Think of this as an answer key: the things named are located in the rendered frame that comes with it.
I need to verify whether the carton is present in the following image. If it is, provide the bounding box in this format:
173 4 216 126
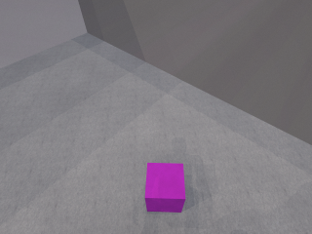
144 163 186 213

